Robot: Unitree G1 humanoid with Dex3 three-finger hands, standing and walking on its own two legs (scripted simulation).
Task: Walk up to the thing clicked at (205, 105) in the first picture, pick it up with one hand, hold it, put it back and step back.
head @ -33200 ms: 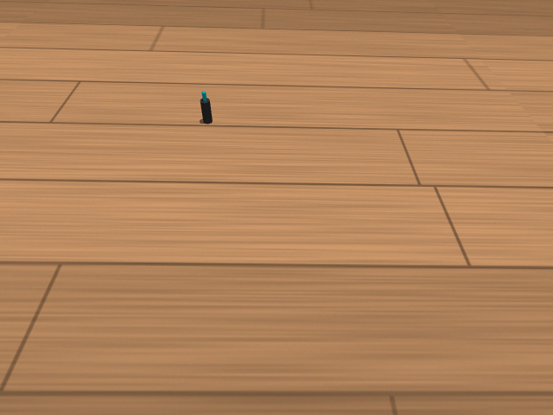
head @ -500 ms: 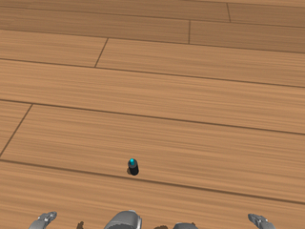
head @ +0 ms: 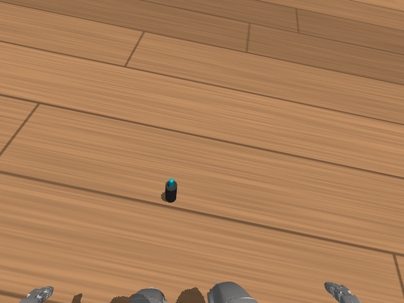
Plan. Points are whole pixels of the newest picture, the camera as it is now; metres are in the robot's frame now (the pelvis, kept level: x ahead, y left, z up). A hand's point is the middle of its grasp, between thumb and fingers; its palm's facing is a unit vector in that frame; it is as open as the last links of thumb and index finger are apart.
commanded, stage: step back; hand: left
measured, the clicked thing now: (171, 189) +0.63 +0.09 -0.67
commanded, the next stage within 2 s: none
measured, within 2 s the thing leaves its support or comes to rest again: neither
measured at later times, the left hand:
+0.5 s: hand out of the picture -0.05 +0.21 -0.13, palm faces +0.02 -0.90 -0.43, open 7.4 cm
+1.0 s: hand out of the picture -0.29 +0.19 -0.17, palm faces -0.03 -0.92 -0.39, open 7.4 cm
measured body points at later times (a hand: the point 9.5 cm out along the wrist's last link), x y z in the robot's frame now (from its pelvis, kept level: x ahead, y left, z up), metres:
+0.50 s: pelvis -0.16 -0.05 -0.01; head -0.11 -0.07 +0.44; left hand -0.05 +0.26 -0.10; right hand -0.11 -0.37 -0.14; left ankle -0.20 +0.08 -0.68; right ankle -0.12 -0.15 -0.73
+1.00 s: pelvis -0.35 -0.09 -0.02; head -0.30 -0.08 +0.42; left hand -0.29 +0.24 -0.15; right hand -0.19 -0.40 -0.11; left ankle -0.23 +0.05 -0.73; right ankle -0.39 -0.23 -0.74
